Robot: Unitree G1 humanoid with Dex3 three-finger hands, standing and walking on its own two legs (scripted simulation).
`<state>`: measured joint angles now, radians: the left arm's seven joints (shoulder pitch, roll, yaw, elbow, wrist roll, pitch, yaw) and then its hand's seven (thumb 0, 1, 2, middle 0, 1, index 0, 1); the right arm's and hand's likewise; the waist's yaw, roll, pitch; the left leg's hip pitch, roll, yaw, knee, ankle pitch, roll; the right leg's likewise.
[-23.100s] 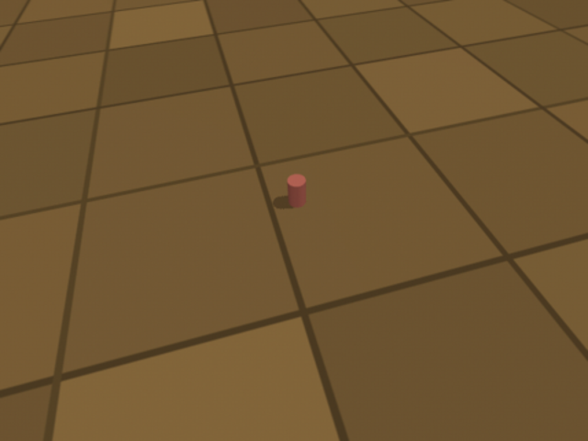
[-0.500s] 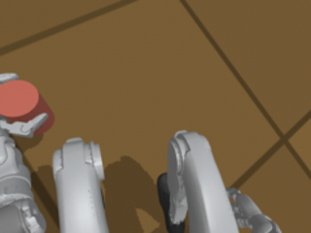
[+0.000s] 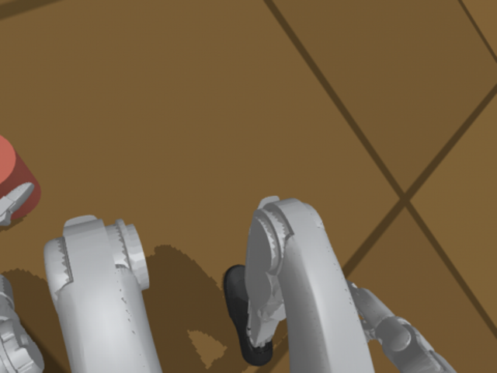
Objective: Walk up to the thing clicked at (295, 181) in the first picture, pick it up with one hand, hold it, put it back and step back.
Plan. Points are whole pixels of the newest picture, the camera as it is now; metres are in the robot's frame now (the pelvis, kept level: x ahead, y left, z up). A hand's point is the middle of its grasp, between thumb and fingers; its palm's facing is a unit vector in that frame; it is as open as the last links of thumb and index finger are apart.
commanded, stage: lower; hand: left
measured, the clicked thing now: out of the picture +0.39 +0.32 -0.18
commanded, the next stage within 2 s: loosen in 0.66 s
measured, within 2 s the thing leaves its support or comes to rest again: rests again in 0.60 s
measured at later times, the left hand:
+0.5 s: hand out of the picture +0.40 +0.32 -0.18, palm faces +0.47 -0.88 -0.03, open 11.5 cm
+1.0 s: hand out of the picture +0.40 +0.33 -0.19, palm faces +0.47 -0.88 -0.02, open 11.4 cm
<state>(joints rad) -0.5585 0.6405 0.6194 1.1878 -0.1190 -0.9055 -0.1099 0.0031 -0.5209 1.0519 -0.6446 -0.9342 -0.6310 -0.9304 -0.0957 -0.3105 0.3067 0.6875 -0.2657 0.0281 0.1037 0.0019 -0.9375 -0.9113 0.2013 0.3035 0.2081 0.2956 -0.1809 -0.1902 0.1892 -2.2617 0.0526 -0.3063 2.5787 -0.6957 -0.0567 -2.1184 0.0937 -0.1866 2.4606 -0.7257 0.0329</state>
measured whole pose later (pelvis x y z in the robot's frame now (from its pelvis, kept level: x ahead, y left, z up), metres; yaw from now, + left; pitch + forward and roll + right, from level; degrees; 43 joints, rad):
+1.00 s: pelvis -0.01 +0.02 -0.01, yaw -4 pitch +12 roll -17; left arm -0.58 0.81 0.62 1.37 -0.11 -1.05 0.01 0.00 -0.41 0.81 -0.68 -0.81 -0.67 -0.80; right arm -0.17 -0.35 0.48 0.61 -0.35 0.02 0.12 0.00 -0.92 -0.90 0.20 0.30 0.21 0.30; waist -0.20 -0.28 0.31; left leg -2.22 0.05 -0.41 2.67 -0.71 -0.04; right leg -2.04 0.14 -0.26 2.46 -0.69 0.07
